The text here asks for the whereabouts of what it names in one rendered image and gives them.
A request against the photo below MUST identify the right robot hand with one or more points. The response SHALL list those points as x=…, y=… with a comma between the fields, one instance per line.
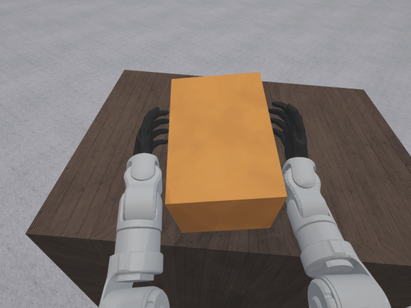
x=293, y=136

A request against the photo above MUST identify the left robot upper arm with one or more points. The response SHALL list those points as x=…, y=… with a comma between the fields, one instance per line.
x=136, y=297

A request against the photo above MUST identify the left robot forearm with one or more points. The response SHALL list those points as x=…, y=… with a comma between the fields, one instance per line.
x=137, y=256

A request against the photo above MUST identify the right robot upper arm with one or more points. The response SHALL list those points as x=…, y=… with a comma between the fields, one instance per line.
x=345, y=291

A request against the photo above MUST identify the carton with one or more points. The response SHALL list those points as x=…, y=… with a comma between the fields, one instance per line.
x=223, y=169

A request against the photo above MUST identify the left robot hand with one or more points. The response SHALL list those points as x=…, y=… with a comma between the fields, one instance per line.
x=144, y=141

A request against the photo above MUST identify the right robot forearm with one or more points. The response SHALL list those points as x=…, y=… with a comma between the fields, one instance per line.
x=324, y=251

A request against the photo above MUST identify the pedestal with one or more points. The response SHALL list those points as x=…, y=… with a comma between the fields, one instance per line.
x=365, y=175

